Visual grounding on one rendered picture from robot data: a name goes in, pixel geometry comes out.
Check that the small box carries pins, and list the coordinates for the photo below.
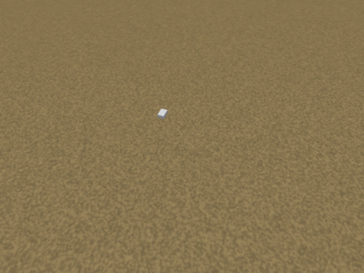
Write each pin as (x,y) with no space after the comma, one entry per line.
(162,114)

